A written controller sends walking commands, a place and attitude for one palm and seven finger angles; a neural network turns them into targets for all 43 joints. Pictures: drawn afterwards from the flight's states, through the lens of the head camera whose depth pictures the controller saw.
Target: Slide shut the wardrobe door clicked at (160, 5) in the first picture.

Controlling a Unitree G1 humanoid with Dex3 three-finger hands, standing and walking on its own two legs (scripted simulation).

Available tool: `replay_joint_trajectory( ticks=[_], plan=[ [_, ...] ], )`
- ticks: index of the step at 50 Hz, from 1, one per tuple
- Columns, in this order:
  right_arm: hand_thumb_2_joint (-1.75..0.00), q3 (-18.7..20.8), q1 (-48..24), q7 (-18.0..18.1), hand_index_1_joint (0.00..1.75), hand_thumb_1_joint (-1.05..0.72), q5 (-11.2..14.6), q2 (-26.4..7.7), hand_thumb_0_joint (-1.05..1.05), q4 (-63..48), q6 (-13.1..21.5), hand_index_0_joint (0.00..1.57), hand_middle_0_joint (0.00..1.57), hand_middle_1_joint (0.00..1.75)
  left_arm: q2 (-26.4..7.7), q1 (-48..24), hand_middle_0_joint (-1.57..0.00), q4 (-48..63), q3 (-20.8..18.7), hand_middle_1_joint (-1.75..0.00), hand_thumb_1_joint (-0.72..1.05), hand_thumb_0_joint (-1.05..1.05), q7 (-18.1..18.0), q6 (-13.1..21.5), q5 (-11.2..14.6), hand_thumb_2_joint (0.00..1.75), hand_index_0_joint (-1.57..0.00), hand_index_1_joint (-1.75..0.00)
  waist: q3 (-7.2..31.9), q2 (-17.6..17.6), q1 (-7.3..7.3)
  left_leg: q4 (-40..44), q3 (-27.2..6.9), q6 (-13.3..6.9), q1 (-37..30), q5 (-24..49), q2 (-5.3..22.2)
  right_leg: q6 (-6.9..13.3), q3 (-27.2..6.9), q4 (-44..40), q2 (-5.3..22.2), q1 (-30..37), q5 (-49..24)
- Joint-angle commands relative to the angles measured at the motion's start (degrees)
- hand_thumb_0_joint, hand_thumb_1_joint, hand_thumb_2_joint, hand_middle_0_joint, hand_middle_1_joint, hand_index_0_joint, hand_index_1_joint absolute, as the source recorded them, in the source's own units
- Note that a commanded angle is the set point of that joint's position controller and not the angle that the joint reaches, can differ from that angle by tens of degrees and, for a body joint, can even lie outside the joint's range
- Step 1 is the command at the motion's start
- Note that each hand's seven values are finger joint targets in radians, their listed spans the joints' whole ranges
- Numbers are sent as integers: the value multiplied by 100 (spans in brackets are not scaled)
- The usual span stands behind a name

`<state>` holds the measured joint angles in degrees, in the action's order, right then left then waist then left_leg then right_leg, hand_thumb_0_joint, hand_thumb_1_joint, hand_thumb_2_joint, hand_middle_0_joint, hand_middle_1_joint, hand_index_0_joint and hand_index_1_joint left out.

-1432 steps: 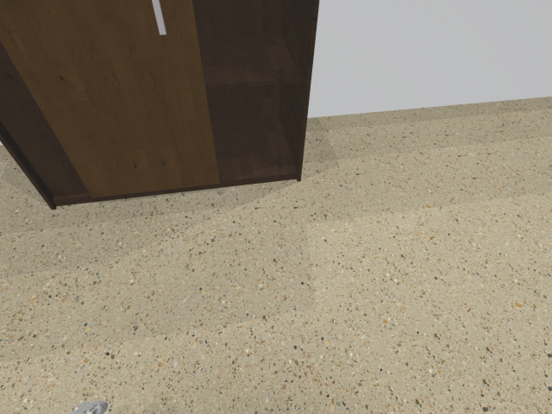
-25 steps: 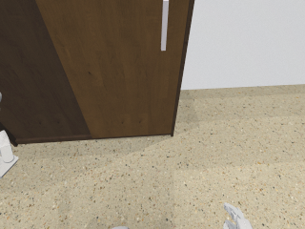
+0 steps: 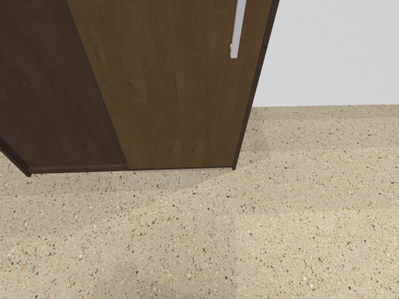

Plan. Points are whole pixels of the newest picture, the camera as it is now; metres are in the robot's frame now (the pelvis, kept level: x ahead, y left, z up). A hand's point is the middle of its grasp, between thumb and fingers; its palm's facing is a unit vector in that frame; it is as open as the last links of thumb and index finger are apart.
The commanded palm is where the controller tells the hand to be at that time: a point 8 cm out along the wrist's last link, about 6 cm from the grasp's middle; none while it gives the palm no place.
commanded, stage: let the arm hang, fingers relaxed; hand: left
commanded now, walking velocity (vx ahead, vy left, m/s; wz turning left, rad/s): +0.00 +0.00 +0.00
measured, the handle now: (237, 22) +0.86 -0.06 +0.13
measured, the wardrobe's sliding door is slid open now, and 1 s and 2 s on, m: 0.00 0.00 0.00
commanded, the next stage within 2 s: look to check the result in 0.60 s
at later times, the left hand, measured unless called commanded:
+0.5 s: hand out of the picture +0.07 +0.20 -0.17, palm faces -0.03 -0.98 -0.21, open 7.4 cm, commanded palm none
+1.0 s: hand out of the picture +0.10 +0.24 -0.16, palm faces -0.03 -0.95 -0.32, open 7.4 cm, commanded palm none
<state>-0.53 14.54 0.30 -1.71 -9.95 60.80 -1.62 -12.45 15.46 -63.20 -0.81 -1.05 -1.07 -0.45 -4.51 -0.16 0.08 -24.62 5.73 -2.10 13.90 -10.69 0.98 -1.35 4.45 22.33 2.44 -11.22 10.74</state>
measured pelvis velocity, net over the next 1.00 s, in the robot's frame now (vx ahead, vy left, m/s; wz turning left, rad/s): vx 0.03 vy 0.01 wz -0.01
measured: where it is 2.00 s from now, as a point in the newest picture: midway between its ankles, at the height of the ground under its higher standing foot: outside the picture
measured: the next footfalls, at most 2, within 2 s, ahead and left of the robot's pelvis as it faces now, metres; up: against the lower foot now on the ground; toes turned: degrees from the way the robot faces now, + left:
none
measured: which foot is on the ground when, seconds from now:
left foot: down 0.00-1.00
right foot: down 0.00-1.00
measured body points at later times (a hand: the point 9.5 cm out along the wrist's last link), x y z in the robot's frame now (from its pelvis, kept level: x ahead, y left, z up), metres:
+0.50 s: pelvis +0.02 +0.02 +0.00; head +0.05 +0.02 +0.45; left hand +0.08 +0.26 -0.16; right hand +0.04 -0.22 -0.16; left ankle +0.03 +0.09 -0.74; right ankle +0.01 -0.13 -0.74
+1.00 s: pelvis +0.03 +0.01 +0.01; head +0.06 +0.00 +0.45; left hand +0.10 +0.29 -0.14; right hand +0.09 -0.27 -0.14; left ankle +0.03 +0.09 -0.74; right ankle +0.01 -0.13 -0.74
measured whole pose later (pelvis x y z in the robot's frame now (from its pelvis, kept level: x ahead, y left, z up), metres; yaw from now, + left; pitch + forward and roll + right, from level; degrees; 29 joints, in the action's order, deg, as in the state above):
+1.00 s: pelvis +0.03 +0.01 +0.01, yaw -1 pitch -1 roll +0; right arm 0.6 6.0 0.0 -1.2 -17.2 64.7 0.2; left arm -16.9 6.4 -65.3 -1.1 -0.6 0.6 -0.6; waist -4.3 -0.6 -0.4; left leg -18.4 7.0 -2.6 7.2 -10.7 -0.7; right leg -2.4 3.3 18.3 3.7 -5.9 11.4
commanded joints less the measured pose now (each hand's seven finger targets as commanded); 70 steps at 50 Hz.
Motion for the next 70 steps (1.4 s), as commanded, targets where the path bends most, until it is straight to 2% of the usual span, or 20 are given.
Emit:
replay_joint_trajectory(
  ticks=[1, 7, 10, 14, 19, 22, 23, 24, 27, 29, 37, 43, 50, 53, 59, 62, 63, 66, 68, 70],
  plan=[
    [-90, 184, 101, 95, 30, -90, 46, -753, 0, -119, 148, 20, 20, 30, -536, -117, -20, 84, -55, -30, 90, 0, -40, 177, -28, 90, -20, -30, 265, -99, -80, 803, -712, 14, -318, -94, 656, 168, -431, -402, 418, -28, 24],
    [-90, 196, 107, 101, 30, -90, 45, -774, 0, 72, 165, 20, 20, 30, -533, -130, -20, -118, -52, -30, 90, 0, -62, 154, -38, 90, -20, -30, 216, -8, -64, 964, -755, -19, -338, -221, 676, 128, -410, -317, 405, -9, 90],
    [-90, 190, 77, 95, 30, -90, 42, -754, 0, 122, 177, 20, 20, 30, -514, -153, -20, -134, -58, -30, 90, 0, -69, 147, -44, 90, -20, -30, 180, -75, -51, 1002, -744, -15, -320, -155, 670, 107, -408, -283, 419, 17, 60],
    [-90, 195, 37, 92, 30, -90, 43, -738, 0, 156, 205, 20, 20, 30, -539, -220, -20, -120, -80, -30, 90, 0, -78, 167, -57, 90, -20, -30, 279, 35, -51, 921, -686, -23, -443, 281, 654, 96, -427, -263, 450, 95, -186],
    [-90, 189, -77, 88, 30, -90, 38, -773, 0, 188, 218, 20, 20, 30, -542, -335, -20, -81, -89, -30, 90, 0, -80, 173, -53, 90, -20, -30, 207, -71, -58, 933, -673, -2, -488, 431, 644, 85, -443, -282, 461, 89, -215],
    [-90, 196, -154, 92, 30, -90, 38, -859, 0, 183, 245, 20, 20, 30, -615, -401, -20, -45, -114, -30, 90, 0, -69, 187, -51, 90, -20, -30, 310, -172, -51, 918, -665, -6, -555, 633, 643, 92, -472, -277, 467, 181, -358],
    [-90, 209, -163, 86, 30, -90, 53, -897, 0, 163, 249, 20, 20, 30, -678, -407, -20, -25, -127, -30, 90, 0, -71, 202, -57, 90, -20, -30, 375, -30, -46, 849, -663, -13, -613, 816, 643, 93, -456, -285, 478, 230, -470],
    [-90, 210, -183, 92, 30, -90, 43, -893, 0, 170, 261, 20, 20, 30, -649, -457, -20, -20, -133, -30, 90, 0, -70, 210, -54, 90, -20, -30, 417, -35, -59, 833, -650, -14, -658, 976, 646, 95, -465, -276, 491, 254, -558],
    [-90, 208, -256, 93, 30, -90, 43, -974, 0, 179, 263, 20, 20, 30, -703, -522, -20, -8, -134, -30, 90, 0, -62, 208, -46, 90, -20, -30, 372, -112, -68, 887, -659, 1, -693, 860, 655, 94, -478, -325, 486, 222, -441],
    [-90, 224, -301, 91, 30, -90, 48, -1022, 0, 164, 273, 20, 20, 30, -759, -559, -20, 10, -147, -30, 90, 0, -61, 229, -50, 90, -20, -30, 473, -47, -71, 820, -651, -5, -774, 1126, 656, 102, -482, -317, 505, 289, -631],
    [-90, 257, -536, 77, 30, -90, 58, -1337, 0, 147, 278, 20, 20, 30, -1035, -773, -20, 45, -167, -30, 90, 0, -32, 253, -41, 90, -20, -30, 454, -52, -84, 901, -672, 6, -844, 1049, 686, 127, -501, -454, 531, 345, -582],
    [-90, 289, -740, 63, 30, -90, 80, -1576, 0, 101, 292, 20, 20, 30, -1297, -876, -20, 81, -187, -30, 90, 0, -19, 305, -42, 90, -20, -30, 710, 37, -81, 822, -683, -4, -1064, 1413, 720, 163, -529, -516, 584, 481, -976],
    [-90, 286, -982, 38, 30, -90, 80, -1806, 0, 86, 292, 20, 20, 30, -1535, -1103, -20, 99, -181, -30, 90, 0, 8, 309, -37, 90, -20, -30, 666, -32, -93, 964, -714, 31, -1053, 1225, 750, 167, -554, -651, 616, 516, -821],
    [-90, 290, -1063, 30, 30, -90, 89, -1909, 0, 57, 302, 20, 20, 30, -1639, -1137, -20, 122, -195, -30, 90, 0, 13, 332, -43, 90, -20, -30, 774, 33, -83, 926, -718, 32, -1129, 1455, 765, 181, -555, -662, 647, 590, -1092],
    [-90, 277, -1203, 11, 30, -90, 81, -2028, 0, 40, 300, 20, 20, 30, -1738, -1284, -20, 139, -174, -30, 90, 0, 34, 336, -37, 90, -20, -30, 706, -36, -97, 1017, -723, 61, -1108, 1266, 772, 186, -571, -767, 668, 580, -959],
    [-90, 268, -1246, 14, 30, -90, 75, -2083, 0, 20, 311, 20, 20, 30, -1759, -1326, -20, 154, -176, -30, 90, 0, 44, 335, -33, 90, -20, -30, 727, -88, -89, 1026, -718, 67, -1129, 1388, 779, 195, -574, -757, 661, 618, -1050],
    [-90, 266, -1228, 11, 30, -90, 85, -2074, 0, 15, 314, 20, 20, 30, -1790, -1289, -20, 170, -189, -30, 90, 0, 37, 349, -43, 90, -20, -30, 845, -11, -82, 988, -720, 62, -1192, 1507, 787, 202, -576, -739, 667, 674, -1190],
    [-90, 260, -1250, 18, 30, -90, 75, -2092, 0, 7, 318, 20, 20, 30, -1780, -1335, -20, 179, -178, -30, 90, 0, 37, 350, -31, 90, -20, -30, 855, -52, -92, 986, -710, 73, -1220, 1582, 789, 206, -563, -741, 675, 703, -1270],
    [-90, 258, -1239, 20, 30, -90, 87, -2096, 0, 2, 312, 20, 20, 30, -1794, -1318, -20, 194, -192, -30, 90, 0, 39, 350, -36, 90, -20, -30, 798, 44, -85, 998, -714, 74, -1205, 1553, 799, 211, -561, -760, 657, 678, -1252],
    [-90, 253, -1228, 22, 30, -90, 77, -2104, 0, 12, 314, 20, 20, 30, -1790, -1367, -20, 190, -183, -30, 90, 0, 38, 342, -31, 90, -20, -30, 751, -36, -93, 1028, -702, 84, -1169, 1542, 799, 215, -570, -761, 664, 693, -1234]
  ],
)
